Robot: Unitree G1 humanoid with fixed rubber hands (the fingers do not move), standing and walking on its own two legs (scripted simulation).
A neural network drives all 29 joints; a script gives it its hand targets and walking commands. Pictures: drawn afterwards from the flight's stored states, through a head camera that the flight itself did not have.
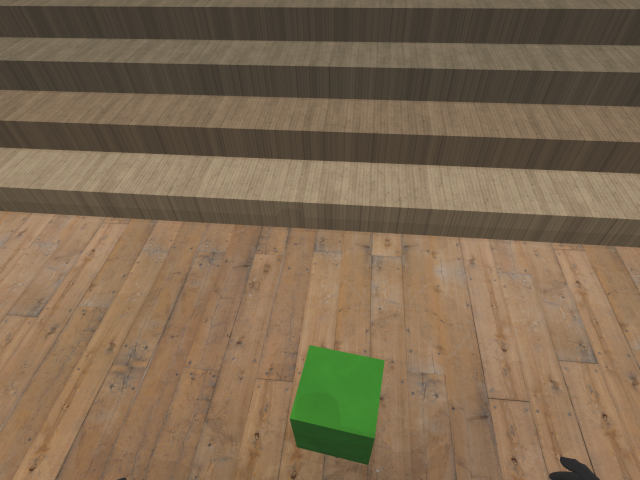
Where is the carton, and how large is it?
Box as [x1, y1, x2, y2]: [290, 345, 384, 464]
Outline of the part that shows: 309,345 290,415 290,421 296,444 298,447 367,464 374,439 384,360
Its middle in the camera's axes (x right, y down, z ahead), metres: +0.05 +0.48 +1.10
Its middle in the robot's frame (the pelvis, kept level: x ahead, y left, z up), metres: +0.45 -0.01 -0.66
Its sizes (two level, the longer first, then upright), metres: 0.210 0.200 0.250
